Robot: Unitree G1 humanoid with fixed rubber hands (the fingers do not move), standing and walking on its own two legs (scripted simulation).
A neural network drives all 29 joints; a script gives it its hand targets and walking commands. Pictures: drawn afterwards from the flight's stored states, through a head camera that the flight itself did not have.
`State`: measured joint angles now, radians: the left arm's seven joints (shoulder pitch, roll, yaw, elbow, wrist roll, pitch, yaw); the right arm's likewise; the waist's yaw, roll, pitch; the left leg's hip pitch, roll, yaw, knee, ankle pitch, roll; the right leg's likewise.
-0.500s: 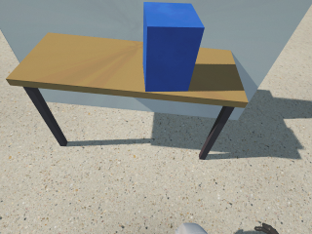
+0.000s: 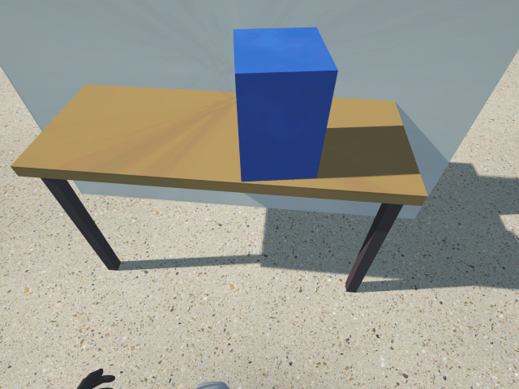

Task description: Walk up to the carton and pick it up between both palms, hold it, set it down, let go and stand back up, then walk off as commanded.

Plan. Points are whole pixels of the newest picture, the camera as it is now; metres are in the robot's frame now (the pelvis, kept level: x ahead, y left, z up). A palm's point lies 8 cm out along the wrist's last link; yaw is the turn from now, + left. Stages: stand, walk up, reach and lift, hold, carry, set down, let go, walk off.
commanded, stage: walk up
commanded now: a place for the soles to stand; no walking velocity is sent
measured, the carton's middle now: (277, 107) +0.74 -0.03 +0.03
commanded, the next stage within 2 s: none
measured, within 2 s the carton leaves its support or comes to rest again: neither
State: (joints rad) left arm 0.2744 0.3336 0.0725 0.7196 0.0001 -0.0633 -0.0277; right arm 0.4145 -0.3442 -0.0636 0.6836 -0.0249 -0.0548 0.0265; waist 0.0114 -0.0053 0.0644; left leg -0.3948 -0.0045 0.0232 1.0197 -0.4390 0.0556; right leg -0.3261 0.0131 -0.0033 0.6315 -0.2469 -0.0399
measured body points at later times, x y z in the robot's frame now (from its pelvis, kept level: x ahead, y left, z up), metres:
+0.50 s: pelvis +0.08 +0.05 +0.01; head +0.07 +0.08 +0.46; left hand +0.18 +0.34 -0.11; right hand +0.13 -0.26 -0.06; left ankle +0.10 +0.14 -0.72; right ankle +0.12 -0.09 -0.67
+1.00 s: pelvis +0.16 +0.01 +0.00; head +0.18 +0.02 +0.45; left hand +0.24 +0.31 -0.10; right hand +0.23 -0.29 -0.10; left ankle +0.20 +0.14 -0.70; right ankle +0.21 -0.10 -0.72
